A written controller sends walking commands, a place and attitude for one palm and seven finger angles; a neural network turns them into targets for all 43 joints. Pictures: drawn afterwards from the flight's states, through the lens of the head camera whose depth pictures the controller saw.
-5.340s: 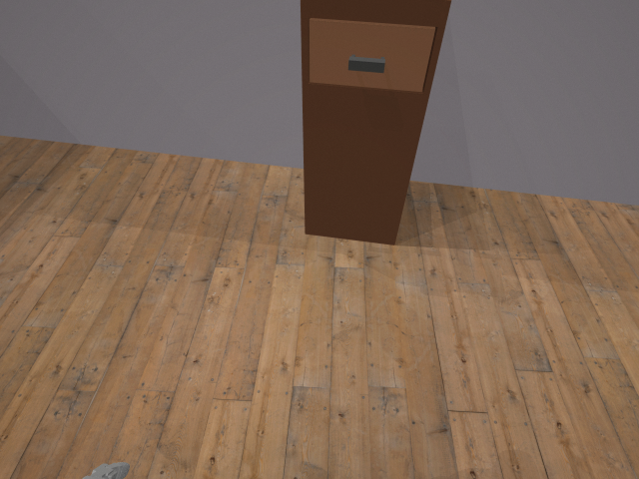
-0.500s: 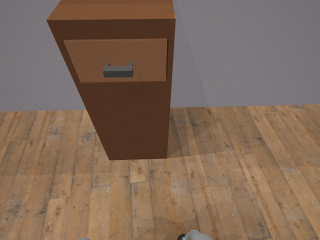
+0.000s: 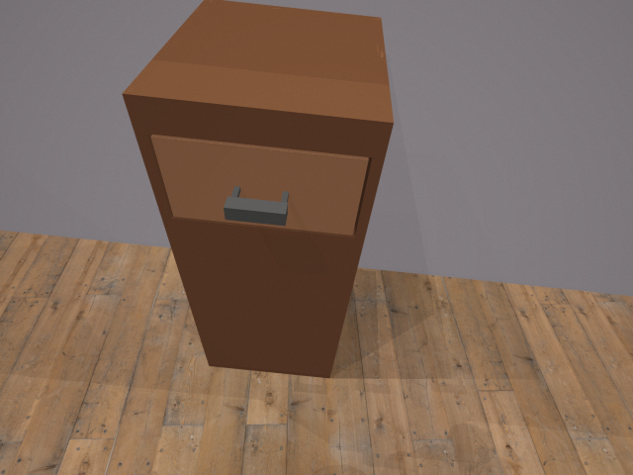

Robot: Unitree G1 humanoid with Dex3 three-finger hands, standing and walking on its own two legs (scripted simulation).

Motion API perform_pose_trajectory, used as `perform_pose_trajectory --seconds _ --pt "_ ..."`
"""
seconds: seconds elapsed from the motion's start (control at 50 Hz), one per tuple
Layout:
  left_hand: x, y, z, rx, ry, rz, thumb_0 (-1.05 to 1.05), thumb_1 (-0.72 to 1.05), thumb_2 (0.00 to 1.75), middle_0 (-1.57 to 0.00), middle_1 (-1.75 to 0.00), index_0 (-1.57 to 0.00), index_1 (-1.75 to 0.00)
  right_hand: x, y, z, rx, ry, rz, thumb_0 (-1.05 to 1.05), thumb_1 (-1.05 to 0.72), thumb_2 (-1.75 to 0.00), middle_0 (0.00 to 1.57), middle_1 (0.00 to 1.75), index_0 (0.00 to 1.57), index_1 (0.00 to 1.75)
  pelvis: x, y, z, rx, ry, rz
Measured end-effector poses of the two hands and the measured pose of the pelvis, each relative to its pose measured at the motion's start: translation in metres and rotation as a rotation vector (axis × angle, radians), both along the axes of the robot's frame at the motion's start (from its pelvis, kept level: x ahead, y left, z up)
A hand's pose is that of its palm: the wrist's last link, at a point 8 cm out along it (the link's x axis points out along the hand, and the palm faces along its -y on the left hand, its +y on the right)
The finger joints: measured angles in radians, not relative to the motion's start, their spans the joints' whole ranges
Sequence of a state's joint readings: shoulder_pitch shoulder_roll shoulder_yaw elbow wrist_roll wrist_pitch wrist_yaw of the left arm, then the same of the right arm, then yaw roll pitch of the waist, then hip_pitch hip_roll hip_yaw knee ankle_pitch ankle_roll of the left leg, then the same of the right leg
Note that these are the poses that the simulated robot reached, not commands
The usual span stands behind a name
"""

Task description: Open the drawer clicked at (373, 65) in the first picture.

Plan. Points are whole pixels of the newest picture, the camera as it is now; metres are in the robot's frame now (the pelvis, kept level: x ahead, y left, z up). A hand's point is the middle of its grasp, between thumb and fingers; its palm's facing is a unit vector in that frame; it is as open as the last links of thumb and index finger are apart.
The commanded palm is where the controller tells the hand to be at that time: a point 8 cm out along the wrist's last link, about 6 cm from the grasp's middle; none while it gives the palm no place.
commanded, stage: come to a stop and stand still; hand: left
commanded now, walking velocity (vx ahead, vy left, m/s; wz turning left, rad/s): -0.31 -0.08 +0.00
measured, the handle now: (258, 202) +0.53 +0.15 +0.02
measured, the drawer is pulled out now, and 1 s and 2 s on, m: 0.00 0.00 0.00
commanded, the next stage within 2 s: look again from close up in 1.66 s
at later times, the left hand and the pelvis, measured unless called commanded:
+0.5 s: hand out of the picture +0.02 +0.11 -0.14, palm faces +0.05 -0.96 -0.28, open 7.4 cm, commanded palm none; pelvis -0.03 -0.08 +0.01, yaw +0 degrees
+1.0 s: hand out of the picture -0.06 +0.17 -0.17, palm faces +0.08 -0.98 -0.18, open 7.4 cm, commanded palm none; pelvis -0.03 -0.01 +0.01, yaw +1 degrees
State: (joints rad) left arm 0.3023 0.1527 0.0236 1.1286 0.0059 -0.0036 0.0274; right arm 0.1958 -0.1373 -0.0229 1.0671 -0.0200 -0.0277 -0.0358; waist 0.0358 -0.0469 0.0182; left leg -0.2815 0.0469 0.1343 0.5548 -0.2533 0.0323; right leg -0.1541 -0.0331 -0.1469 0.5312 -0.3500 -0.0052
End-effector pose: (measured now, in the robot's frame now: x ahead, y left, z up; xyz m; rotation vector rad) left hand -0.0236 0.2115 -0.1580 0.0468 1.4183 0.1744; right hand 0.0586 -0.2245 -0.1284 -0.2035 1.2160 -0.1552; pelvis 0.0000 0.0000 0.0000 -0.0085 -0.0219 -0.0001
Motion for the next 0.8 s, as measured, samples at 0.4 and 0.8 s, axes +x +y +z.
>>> perform_pose_trajectory --seconds 0.4,0.8 --pt "0.033 -0.031 0.045 0.189 -0.117 -0.080 0.00 0.91 0.90 -0.20 -0.30 -0.20 -0.29 -0.044 -0.082 -0.027 0.085 0.104 -0.086 0.01 -0.92 -0.90 0.20 0.30 0.20 0.30 -0.025 -0.067 0.003 0.052 -0.003 -0.016" --pt "-0.046 -0.021 0.046 0.131 -0.005 0.012 0.00 0.90 0.90 -0.21 -0.30 -0.21 -0.30 -0.070 -0.068 -0.006 0.047 0.156 0.004 0.01 -0.91 -0.90 0.19 0.30 0.20 0.30 -0.046 -0.046 0.017 0.055 0.034 0.019"
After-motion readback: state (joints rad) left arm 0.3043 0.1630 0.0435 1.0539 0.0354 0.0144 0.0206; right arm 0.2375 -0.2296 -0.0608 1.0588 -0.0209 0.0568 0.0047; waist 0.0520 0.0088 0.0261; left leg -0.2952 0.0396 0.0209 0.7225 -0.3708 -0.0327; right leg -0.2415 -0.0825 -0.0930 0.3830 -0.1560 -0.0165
